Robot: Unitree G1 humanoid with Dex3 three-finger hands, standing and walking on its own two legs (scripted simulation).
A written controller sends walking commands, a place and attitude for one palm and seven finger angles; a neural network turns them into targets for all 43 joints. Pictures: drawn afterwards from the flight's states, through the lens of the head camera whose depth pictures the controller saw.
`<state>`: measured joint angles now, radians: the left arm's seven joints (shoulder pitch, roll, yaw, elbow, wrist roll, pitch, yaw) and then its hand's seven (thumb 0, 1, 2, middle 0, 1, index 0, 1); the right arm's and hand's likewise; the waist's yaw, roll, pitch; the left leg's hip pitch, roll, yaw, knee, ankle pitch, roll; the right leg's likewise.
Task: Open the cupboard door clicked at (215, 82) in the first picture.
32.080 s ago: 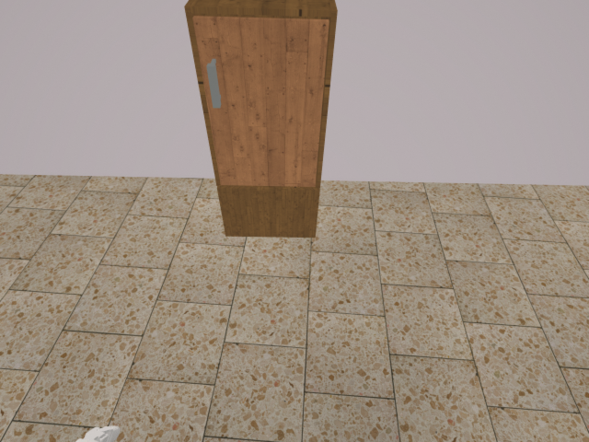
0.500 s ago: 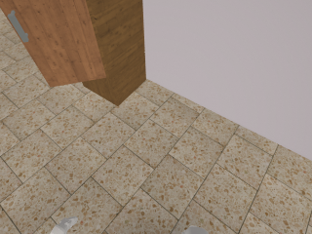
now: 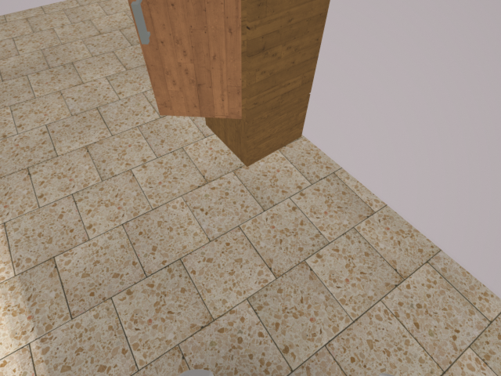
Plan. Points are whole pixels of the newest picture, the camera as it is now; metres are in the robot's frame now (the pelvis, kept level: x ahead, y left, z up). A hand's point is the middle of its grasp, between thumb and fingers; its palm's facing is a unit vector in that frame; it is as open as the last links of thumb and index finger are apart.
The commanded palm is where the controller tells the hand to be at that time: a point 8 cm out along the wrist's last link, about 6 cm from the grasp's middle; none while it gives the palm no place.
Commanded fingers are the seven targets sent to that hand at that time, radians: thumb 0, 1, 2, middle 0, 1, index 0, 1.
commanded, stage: take the last steps up to it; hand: left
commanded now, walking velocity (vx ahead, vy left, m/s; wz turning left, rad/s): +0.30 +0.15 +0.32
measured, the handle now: (142, 20) +1.11 +0.47 -0.01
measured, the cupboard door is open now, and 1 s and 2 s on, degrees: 50 50 50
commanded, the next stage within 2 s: come to a stop and stand still in 1.76 s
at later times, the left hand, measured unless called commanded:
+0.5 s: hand (146, 365) +0.14 +0.20 -0.15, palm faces +0.13 -0.96 -0.24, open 7.4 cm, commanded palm none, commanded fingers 0.00 0.90 0.90 -0.20 -0.30 -0.20 -0.30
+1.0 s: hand out of the picture +0.10 +0.26 -0.19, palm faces +0.29 -0.94 -0.15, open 7.4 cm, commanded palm none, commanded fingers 0.00 0.90 0.90 -0.20 -0.30 -0.20 -0.30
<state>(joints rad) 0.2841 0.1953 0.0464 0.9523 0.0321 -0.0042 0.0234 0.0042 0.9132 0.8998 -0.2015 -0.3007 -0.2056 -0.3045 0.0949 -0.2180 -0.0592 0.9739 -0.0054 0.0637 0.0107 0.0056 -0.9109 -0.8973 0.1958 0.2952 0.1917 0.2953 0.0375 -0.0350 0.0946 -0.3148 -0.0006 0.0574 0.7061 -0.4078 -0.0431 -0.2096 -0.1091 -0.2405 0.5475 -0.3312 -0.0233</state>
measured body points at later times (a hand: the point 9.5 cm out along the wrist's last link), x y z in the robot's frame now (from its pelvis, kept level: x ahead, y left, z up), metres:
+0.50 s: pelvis +0.07 +0.00 -0.01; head +0.09 -0.02 +0.44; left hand +0.14 +0.25 -0.14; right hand +0.06 -0.24 -0.18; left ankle -0.01 +0.11 -0.70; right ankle +0.09 -0.09 -0.74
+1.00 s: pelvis +0.23 +0.12 -0.02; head +0.27 +0.15 +0.43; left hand +0.09 +0.31 -0.18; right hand +0.40 -0.08 -0.15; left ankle +0.28 +0.21 -0.74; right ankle +0.12 -0.06 -0.67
